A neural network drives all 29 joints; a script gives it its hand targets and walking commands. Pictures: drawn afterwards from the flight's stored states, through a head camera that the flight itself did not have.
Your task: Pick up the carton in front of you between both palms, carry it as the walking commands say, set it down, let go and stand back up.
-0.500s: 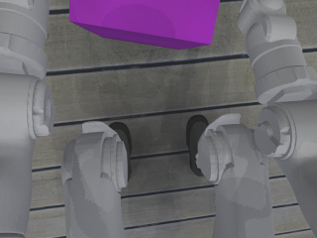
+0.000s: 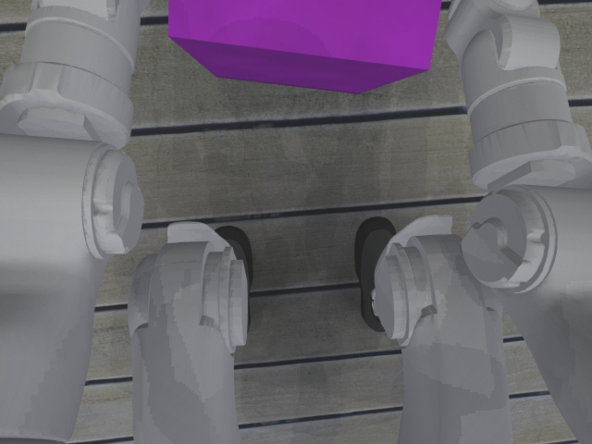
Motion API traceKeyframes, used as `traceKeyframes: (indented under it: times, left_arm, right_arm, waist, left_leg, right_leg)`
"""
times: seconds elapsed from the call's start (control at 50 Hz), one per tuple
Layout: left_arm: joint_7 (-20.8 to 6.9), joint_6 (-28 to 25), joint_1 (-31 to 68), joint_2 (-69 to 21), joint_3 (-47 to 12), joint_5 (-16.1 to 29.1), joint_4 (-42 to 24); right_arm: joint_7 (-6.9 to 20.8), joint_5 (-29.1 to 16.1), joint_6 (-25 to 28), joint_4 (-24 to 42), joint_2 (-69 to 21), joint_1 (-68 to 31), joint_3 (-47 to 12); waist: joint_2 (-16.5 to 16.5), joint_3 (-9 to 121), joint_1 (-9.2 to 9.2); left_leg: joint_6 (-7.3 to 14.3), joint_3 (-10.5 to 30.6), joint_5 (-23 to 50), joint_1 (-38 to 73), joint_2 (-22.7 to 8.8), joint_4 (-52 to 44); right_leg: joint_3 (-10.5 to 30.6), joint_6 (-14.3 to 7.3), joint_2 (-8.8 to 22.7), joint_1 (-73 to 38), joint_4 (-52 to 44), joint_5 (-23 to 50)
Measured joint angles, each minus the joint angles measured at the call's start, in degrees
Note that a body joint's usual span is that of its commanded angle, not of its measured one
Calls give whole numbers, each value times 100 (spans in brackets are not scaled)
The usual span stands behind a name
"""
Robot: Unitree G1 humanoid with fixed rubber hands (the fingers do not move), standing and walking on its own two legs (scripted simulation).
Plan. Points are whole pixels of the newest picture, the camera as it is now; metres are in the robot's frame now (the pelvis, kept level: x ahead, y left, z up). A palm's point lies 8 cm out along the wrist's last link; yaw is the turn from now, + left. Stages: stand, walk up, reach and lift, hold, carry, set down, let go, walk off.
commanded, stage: reach and lift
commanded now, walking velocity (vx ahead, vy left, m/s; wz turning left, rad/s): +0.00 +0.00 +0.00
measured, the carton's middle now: out of the picture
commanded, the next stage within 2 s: none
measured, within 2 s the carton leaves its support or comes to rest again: leaves its support in 0.06 s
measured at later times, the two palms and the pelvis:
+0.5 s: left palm out of the picture +0.52 +0.19 +0.01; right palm out of the picture +0.51 -0.11 +0.01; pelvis -0.01 -0.01 +0.08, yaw +4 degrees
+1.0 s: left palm out of the picture +0.47 +0.18 +0.14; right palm out of the picture +0.48 -0.12 +0.15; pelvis +0.02 -0.01 +0.19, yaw +5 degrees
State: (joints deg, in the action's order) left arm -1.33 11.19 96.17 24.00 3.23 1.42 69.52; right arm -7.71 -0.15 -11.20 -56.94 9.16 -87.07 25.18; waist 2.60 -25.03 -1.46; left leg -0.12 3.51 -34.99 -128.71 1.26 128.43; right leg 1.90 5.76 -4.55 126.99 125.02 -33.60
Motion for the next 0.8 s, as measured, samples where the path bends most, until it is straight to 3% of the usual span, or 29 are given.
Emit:
traceKeyframes:
  times: [0.1, 0.2, 0.3, 0.44, 0.52, 0.64, 0.8]
  left_arm:
    - [144, 174, -559, -159, 23, 34, -589]
    - [588, 470, -1169, -402, 60, 103, -1338]
    - [493, 760, -1671, -760, 503, -171, -1781]
    - [198, 953, -1949, -1228, 1510, -1136, -1510]
    - [106, 993, -2052, -1413, 1878, -1539, -1523]
    - [64, 1075, -2295, -1632, 2072, -1739, -1871]
    - [68, 1301, -3013, -1885, 1969, -1592, -2612]
  right_arm:
    - [-94, -213, -140, 379, -79, 361, -102]
    - [-457, -410, -261, 1112, -369, 989, -261]
    - [-365, -140, -484, 1751, -689, 1711, -25]
    - [-1, 949, -807, 1677, -1131, 1934, 822]
    - [145, 1334, -930, 1735, -1237, 1986, 1061]
    - [253, 1458, -1060, 1978, -1285, 2127, 1071]
    - [275, 1318, -1207, 2401, -1387, 2690, 754]
  waist:
    - [45, 340, -10]
    - [45, 874, -40]
    - [-13, 1709, -5]
    - [-140, 2597, -24]
    - [-179, 2822, -34]
    - [-167, 2999, -16]
    - [-126, 3277, 12]
  left_leg:
    - [3, -36, -77, -92, 22, 19]
    - [-99, 18, -31, -157, 170, -128]
    - [-270, 122, 148, -111, 375, -557]
    - [-341, 229, 513, 274, 495, -1471]
    - [-329, 251, 698, 515, 496, -1955]
    - [-320, 236, 846, 829, 471, -2482]
    - [-333, 254, 810, 1420, 464, -3023]
  right_leg:
    - [78, 38, -70, 101, 46, -87]
    - [175, 77, -194, 169, -47, -61]
    - [243, 148, -220, 82, -414, -48]
    - [207, 22, -137, -304, -1261, 254]
    - [231, -11, -162, -532, -1737, 442]
    - [316, -2, -222, -813, -2247, 616]
    - [359, -42, -212, -1381, -2763, 589]
